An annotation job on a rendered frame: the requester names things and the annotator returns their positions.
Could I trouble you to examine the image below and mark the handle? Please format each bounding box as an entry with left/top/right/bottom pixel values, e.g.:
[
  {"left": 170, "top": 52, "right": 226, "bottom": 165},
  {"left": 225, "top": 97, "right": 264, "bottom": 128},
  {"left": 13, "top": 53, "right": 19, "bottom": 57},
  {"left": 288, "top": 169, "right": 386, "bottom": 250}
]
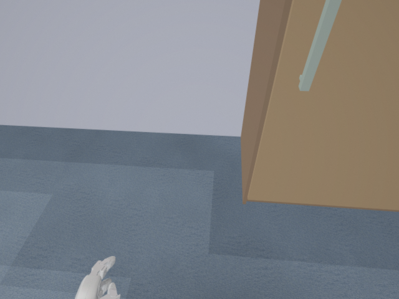
[{"left": 299, "top": 0, "right": 342, "bottom": 91}]

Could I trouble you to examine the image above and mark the wardrobe door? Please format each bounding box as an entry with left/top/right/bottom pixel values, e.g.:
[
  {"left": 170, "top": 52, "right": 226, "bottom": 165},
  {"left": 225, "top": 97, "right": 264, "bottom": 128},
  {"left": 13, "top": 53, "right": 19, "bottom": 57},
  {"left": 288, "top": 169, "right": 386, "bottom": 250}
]
[{"left": 248, "top": 0, "right": 399, "bottom": 210}]

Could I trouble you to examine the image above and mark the robot left hand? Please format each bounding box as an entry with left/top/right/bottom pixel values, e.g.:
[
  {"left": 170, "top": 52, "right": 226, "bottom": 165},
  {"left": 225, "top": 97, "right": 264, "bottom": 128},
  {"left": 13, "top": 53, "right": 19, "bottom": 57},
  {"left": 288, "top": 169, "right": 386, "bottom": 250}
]
[{"left": 75, "top": 256, "right": 120, "bottom": 299}]

